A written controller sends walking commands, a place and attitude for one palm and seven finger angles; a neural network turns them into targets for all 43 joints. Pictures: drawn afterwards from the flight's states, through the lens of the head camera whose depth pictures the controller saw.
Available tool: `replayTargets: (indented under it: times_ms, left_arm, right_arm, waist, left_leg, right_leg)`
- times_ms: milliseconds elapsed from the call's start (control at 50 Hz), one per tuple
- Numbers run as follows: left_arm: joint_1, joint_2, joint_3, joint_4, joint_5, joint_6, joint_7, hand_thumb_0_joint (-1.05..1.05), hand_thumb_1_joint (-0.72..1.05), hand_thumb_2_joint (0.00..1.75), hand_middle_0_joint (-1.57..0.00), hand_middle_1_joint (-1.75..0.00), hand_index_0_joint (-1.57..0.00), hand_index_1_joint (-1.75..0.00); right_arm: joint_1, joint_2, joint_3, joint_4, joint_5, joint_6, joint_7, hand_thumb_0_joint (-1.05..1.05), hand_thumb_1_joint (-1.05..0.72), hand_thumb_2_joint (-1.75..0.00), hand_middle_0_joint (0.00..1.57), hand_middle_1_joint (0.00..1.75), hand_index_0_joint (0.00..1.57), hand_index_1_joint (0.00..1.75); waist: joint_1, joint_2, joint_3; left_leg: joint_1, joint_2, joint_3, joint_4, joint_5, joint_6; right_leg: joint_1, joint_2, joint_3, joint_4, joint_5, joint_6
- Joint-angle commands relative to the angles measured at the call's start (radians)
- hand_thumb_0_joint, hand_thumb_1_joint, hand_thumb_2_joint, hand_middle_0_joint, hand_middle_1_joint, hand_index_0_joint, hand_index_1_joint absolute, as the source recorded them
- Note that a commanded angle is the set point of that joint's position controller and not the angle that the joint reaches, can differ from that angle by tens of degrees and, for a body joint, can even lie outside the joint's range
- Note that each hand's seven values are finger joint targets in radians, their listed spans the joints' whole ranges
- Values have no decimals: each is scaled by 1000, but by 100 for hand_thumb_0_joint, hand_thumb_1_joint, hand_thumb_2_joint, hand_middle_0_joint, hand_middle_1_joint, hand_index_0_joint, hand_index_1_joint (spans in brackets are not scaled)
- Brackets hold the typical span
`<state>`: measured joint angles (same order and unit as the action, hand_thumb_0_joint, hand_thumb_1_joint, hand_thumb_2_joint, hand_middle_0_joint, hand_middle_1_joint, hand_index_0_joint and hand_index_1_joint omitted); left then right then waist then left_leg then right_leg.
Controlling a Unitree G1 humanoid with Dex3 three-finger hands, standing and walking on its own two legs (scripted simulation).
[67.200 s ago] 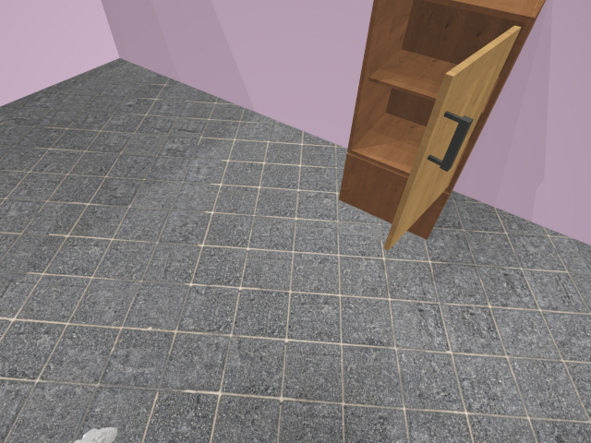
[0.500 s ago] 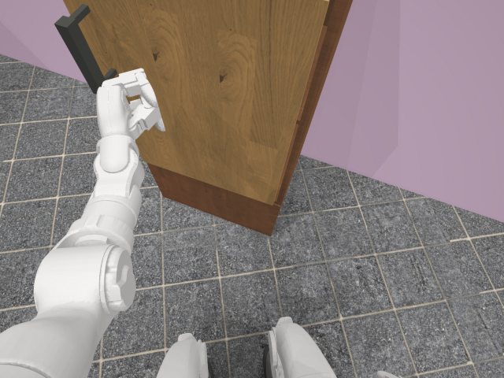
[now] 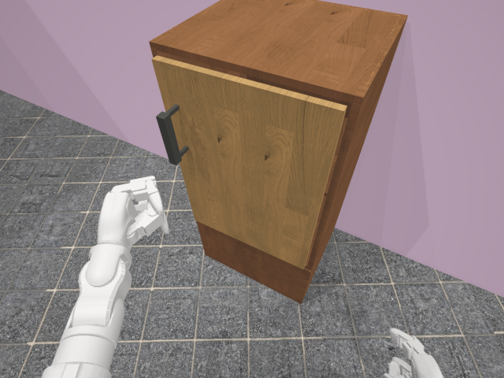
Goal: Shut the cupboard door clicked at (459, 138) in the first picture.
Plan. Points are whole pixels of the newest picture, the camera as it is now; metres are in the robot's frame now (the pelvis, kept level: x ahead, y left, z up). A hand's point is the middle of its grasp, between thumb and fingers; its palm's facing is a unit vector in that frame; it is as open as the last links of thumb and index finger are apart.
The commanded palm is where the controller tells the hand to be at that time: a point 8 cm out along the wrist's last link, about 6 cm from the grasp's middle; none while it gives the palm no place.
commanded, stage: draw the hand back to the body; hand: left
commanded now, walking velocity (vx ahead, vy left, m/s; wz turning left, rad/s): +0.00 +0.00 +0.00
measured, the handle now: (175, 135) +0.65 +0.21 +0.00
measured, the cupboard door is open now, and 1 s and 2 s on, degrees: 1 1 1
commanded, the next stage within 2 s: step back with the hand held close in 1.02 s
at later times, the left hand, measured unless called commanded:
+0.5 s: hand (45, 254) +0.24 +0.25 +0.16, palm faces +0.39 -0.86 -0.34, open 5.0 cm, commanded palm +0.18 +0.29 +0.19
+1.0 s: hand (2, 280) +0.19 +0.26 +0.19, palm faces +0.49 -0.79 -0.38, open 7.4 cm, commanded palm +0.15 +0.30 +0.21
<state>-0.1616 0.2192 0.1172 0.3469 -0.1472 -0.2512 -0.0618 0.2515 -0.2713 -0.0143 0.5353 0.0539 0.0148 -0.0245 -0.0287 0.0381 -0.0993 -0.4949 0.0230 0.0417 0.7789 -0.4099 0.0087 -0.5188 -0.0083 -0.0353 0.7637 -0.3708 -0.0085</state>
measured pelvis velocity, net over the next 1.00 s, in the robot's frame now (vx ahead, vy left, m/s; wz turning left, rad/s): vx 0.01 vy -0.01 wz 0.03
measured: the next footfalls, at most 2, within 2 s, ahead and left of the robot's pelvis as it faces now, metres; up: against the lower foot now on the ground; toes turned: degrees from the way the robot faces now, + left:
none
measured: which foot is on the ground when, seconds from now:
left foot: down 0.00-1.00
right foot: down 0.00-1.00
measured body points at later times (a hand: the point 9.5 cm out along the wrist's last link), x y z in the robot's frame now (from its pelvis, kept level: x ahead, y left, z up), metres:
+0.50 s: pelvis +0.02 +0.00 +0.03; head +0.01 -0.02 +0.48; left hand +0.21 +0.29 +0.18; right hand +0.21 -0.20 -0.06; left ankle -0.01 +0.11 -0.71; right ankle +0.01 -0.12 -0.71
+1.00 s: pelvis +0.01 -0.01 +0.03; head -0.01 -0.03 +0.48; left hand +0.16 +0.30 +0.21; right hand +0.21 -0.22 -0.05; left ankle -0.01 +0.11 -0.71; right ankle +0.01 -0.12 -0.71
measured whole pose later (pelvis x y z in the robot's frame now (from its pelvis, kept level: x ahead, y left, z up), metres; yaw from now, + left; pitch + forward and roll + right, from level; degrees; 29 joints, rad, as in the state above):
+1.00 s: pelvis +0.01 -0.01 +0.03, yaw +2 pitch -4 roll +0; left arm 0.46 0.32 0.32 -0.38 -0.07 -0.06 0.11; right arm 0.21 -0.22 0.02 0.63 0.01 -0.11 -0.08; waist 0.07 0.06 -0.01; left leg -0.10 0.01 0.02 0.44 -0.28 0.00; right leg -0.11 -0.01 -0.06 0.44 -0.26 -0.01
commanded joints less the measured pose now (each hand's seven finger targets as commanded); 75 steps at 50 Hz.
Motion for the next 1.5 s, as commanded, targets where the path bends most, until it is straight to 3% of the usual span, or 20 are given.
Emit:
replayTargets:
  times_ms: [0, 80, 160, 200, 360, 440, 520, 620, 680, 720, 760, 880, 1000, 1120, 1140, 1160, 1220, 1320, 1380, 1480]
  left_arm:
    - [-147, 203, 53, -389, 40, 24, 89, 0, 90, 90, -105, -123, -105, -123]
    - [-141, 228, 71, -467, 60, 76, 130, 0, 90, 90, -94, -111, -94, -111]
    - [-23, 192, 49, -577, 72, 111, 150, 0, 90, 90, -83, -99, -83, -99]
    - [61, 180, 43, -624, 72, 125, 151, 0, 90, 90, -78, -93, -78, -93]
    - [275, 258, 188, -760, 73, 143, 159, 0, 90, 90, -56, -69, -56, -69]
    - [343, 293, 251, -864, 75, 132, 166, 0, 90, 90, -45, -57, -45, -57]
    - [468, 318, 310, -950, 73, 123, 174, 0, 90, 90, -34, -45, -34, -45]
    - [591, 340, 380, -983, 69, 118, 179, 0, 90, 90, -20, -30, -20, -30]
    - [577, 268, 319, -884, 72, 132, 170, 0, 90, 90, -20, -30, -20, -30]
    - [528, 266, 310, -861, 73, 133, 173, 0, 90, 90, -20, -30, -20, -30]
    - [511, 278, 317, -856, 75, 125, 176, 0, 90, 90, -20, -30, -20, -30]
    - [497, 355, 367, -987, 82, 103, 192, 0, 90, 90, -20, -30, -20, -30]
    - [516, 321, 354, -939, 78, 111, 190, 0, 90, 90, -20, -30, -20, -30]
    - [545, 293, 346, -872, 68, 113, 175, 0, 90, 90, -20, -30, -20, -30]
    - [432, 400, 446, -936, 80, 71, 182, 0, 90, 90, -20, -30, -20, -30]
    - [539, 347, 410, -855, 77, 62, 178, 0, 90, 90, -20, -30, -20, -30]
    - [597, 321, 372, -874, 84, 47, 177, 0, 90, 90, -20, -30, -20, -30]
    - [656, 360, 407, -987, 81, 35, 198, 0, 90, 90, -20, -30, -20, -30]
    - [660, 411, 458, -1039, 78, 41, 207, 0, 90, 90, -20, -30, -20, -30]
    - [720, 392, 464, -1000, 75, 51, 212, 0, 90, 90, -20, -30, -20, -30]
  right_arm:
    - [-104, -69, -17, -164, 0, -21, -49, 0, -90, -90, 20, 30, 20, 30]
    - [-135, -64, -1, -149, -1, -26, -72, 0, -90, -90, 20, 30, 20, 30]
    - [-142, -54, 18, -144, -12, -56, -71, 0, -90, -90, 20, 30, 20, 30]
    - [-148, -53, 23, -140, -16, -70, -69, 0, -90, -90, 20, 30, 20, 30]
    - [-178, -49, 25, -119, -35, -90, -60, 0, -90, -90, 20, 30, 20, 30]
    - [-185, -42, 21, -112, -38, -109, -58, 0, -90, -90, 20, 30, 20, 30]
    - [-181, -39, 15, -103, -42, -137, -52, 0, -90, -90, 20, 30, 20, 30]
    - [-175, -43, 3, -93, -39, -156, -48, 0, -90, -90, 20, 30, 20, 30]
    - [-168, -55, -5, -77, -36, -155, -50, 0, -90, -90, 20, 30, 20, 30]
    - [-164, -60, -7, -76, -33, -147, -55, 0, -90, -90, 20, 30, 20, 30]
    - [-169, -61, -10, -76, -34, -147, -61, 0, -90, -90, 20, 30, 20, 30]
    - [-189, -53, -3, -73, -44, -180, -68, 0, -90, -90, 20, 30, 20, 30]
    - [-192, -40, 6, -64, -40, -190, -68, 0, -90, -90, 20, 30, 20, 30]
    - [-182, -46, -2, -67, -37, -172, -59, 0, -90, -90, 20, 30, 20, 30]
    - [-175, -76, -16, -99, -34, -151, -54, 0, -90, -90, 20, 30, 20, 30]
    - [-168, -65, -17, -80, -39, -139, -56, 0, -90, -90, 20, 30, 20, 30]
    - [-171, -63, -23, -82, -44, -113, -50, 0, -90, -90, 20, 30, 20, 30]
    - [-174, -82, -34, -115, -45, -79, -64, 0, -90, -90, 20, 30, 20, 30]
    - [-175, -86, -39, -136, -46, -56, -76, 0, -90, -90, 20, 30, 20, 30]
    - [-163, -89, -46, -154, -44, -34, -81, 0, -90, -90, 20, 30, 20, 30]
  waist:
    - [26, -36, -171]
    - [20, -35, -89]
    - [32, 58, -99]
    - [36, 45, -88]
    - [67, -26, -25]
    - [78, 56, -43]
    - [89, 76, -49]
    - [96, 39, 5]
    - [74, -30, 100]
    - [67, -23, 120]
    - [71, -52, 98]
    - [99, 45, -47]
    - [90, 57, 91]
    - [89, 1, 96]
    - [54, -6, 104]
    - [48, -77, 74]
    - [40, -84, 34]
    - [38, 46, -79]
    - [43, 54, -126]
    - [42, 40, -109]
  left_leg:
    - [142, -27, -17, -212, 225, 20]
    - [223, -22, -24, -270, 229, 24]
    - [325, -18, -39, -325, 309, 13]
    - [352, -13, -41, -342, 357, 11]
    - [356, -14, -37, -396, 396, 9]
    - [374, -16, -35, -397, 428, 5]
    - [378, -14, -34, -386, 492, 3]
    - [358, -7, -33, -385, 499, -1]
    - [339, -7, -27, -400, 415, 6]
    - [338, -8, -26, -407, 345, 11]
    - [346, -12, -27, -407, 307, 18]
    - [378, -26, -29, -394, 369, 19]
    - [339, -20, -26, -411, 326, 10]
    - [340, -13, -25, -421, 320, 12]
    - [265, 9, -41, -358, 244, 32]
    - [280, 1, -49, -314, 240, 32]
    - [272, -3, -46, -277, 270, 22]
    - [291, 33, -70, -342, 523, 16]
    - [278, 47, -79, -338, 641, 11]
    - [180, 65, -93, -359, 559, 16]
  right_leg:
    - [269, -5, 27, -189, 254, -9]
    - [279, 2, 19, -264, 244, -10]
    - [343, 4, -4, -292, 297, -19]
    - [371, 4, -10, -309, 332, -17]
    - [439, 4, -19, -361, 366, -9]
    - [465, 0, -17, -365, 379, -11]
    - [482, -2, -19, -361, 418, -8]
    - [459, 2, -23, -364, 418, -4]
    - [393, 6, -24, -394, 357, 1]
    - [368, 0, -19, -397, 288, 4]
    - [369, -1, -15, -402, 250, 6]
    - [469, -7, -3, -384, 325, -2]
    - [415, -4, -5, -406, 279, -4]
    - [410, -1, -5, -411, 266, 0]
    - [352, -64, 95, -468, 273, -6]
    - [339, -100, 117, -486, 272, -19]
    - [331, -140, 117, -461, 347, -35]
    - [407, -74, 41, -319, 521, -7]
    - [451, -51, 31, -258, 613, 3]
    - [474, -43, 38, -224, 582, 9]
